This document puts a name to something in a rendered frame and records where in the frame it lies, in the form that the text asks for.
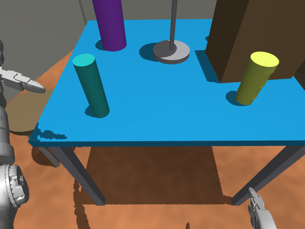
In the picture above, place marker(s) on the left robot arm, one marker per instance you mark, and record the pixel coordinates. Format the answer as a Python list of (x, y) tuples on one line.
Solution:
[(14, 189)]

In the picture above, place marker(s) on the table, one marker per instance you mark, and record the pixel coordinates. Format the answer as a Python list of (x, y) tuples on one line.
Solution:
[(156, 104)]

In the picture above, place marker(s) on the bookshelf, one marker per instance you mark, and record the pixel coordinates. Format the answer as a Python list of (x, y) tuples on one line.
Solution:
[(300, 75)]

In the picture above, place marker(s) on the left robot hand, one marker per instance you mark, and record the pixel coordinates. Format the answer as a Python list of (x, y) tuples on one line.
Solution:
[(16, 80)]

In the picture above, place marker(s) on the stool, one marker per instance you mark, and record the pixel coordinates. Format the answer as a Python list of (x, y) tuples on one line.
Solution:
[(23, 114)]

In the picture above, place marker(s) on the desk lamp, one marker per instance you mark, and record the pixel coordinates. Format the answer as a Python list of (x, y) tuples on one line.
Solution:
[(171, 51)]

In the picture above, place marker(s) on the right robot hand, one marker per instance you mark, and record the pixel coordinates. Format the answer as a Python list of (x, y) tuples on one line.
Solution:
[(260, 217)]

